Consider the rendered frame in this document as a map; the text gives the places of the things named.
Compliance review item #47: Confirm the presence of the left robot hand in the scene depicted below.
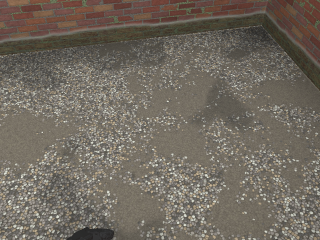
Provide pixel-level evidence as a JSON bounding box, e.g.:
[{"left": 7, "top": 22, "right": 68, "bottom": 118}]
[{"left": 67, "top": 227, "right": 114, "bottom": 240}]

